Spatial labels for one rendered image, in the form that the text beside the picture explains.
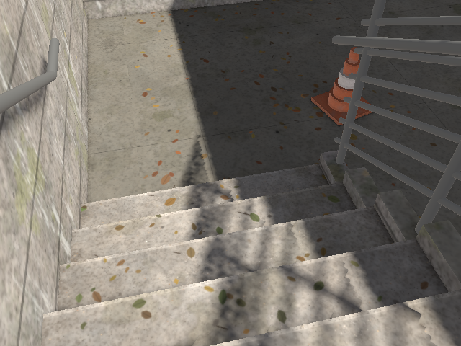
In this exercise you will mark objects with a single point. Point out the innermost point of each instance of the stairs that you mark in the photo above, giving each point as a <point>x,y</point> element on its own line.
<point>279,258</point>

